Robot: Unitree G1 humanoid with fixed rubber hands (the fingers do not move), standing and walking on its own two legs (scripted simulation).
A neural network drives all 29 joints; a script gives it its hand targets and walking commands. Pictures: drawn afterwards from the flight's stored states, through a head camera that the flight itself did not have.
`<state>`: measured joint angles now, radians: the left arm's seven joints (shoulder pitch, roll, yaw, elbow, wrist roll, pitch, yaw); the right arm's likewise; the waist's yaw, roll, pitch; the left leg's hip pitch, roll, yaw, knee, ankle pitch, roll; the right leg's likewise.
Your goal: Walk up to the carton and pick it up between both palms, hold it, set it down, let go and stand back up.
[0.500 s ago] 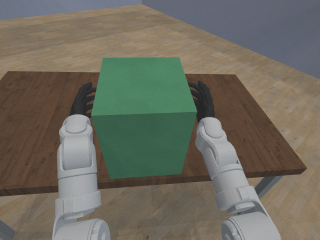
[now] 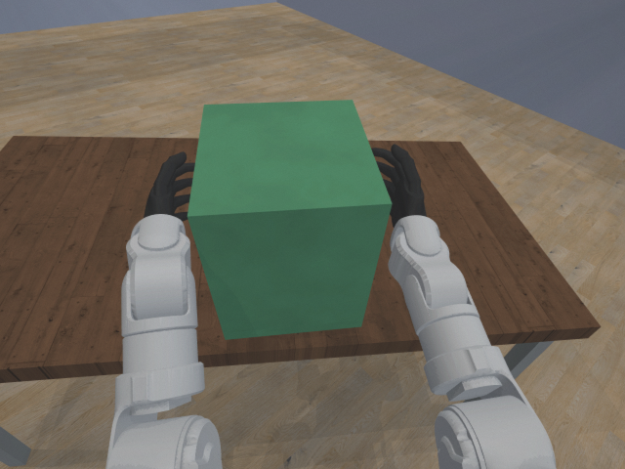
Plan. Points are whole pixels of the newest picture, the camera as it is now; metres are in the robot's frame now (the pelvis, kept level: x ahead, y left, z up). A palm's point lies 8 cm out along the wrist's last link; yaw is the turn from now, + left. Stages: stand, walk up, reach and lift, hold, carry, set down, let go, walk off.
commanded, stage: hold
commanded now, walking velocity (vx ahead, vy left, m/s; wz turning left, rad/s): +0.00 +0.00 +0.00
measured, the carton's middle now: (287, 222) +0.41 +0.01 +0.11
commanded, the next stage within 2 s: set down in 1.16 s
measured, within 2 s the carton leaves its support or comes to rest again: neither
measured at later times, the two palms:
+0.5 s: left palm (165, 220) +0.35 +0.15 +0.17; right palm (409, 223) +0.35 -0.14 +0.17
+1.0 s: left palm (153, 219) +0.35 +0.17 +0.18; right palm (400, 216) +0.35 -0.12 +0.18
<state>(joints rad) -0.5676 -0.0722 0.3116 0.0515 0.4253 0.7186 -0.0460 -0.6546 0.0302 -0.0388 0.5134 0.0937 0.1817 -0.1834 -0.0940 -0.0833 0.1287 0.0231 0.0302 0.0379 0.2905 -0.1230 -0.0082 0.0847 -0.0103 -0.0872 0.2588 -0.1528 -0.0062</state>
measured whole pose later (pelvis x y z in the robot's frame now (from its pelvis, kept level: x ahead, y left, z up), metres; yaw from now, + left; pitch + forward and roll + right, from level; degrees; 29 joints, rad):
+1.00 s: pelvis +0.00 +0.01 +0.00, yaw +1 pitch -13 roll -1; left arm -0.54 -0.06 0.29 0.04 0.44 0.73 -0.05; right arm -0.62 0.05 -0.04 0.50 0.11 0.17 -0.19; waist -0.11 -0.08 0.13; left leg 0.05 0.01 0.03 0.31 -0.14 0.01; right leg 0.13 -0.03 -0.10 0.26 -0.16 0.01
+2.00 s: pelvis +0.03 +0.01 +0.00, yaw -1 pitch -7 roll -1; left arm -0.46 -0.06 0.25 0.28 0.35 0.35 -0.03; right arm -0.47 0.05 -0.06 0.53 0.03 -0.16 -0.19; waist -0.06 -0.05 0.10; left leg 0.01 0.02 0.06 0.29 -0.17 0.01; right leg 0.09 -0.02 -0.08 0.21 -0.17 0.01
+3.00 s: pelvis +0.05 +0.01 +0.00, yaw +0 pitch +2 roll -1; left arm -0.72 0.07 0.37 1.01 0.32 -0.08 -0.03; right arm -0.61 0.19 -0.42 0.98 -0.28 -0.42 -0.25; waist -0.04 -0.03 -0.02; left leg -0.18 0.03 0.06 0.31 -0.17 0.01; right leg -0.10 -0.02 -0.09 0.22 -0.17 0.01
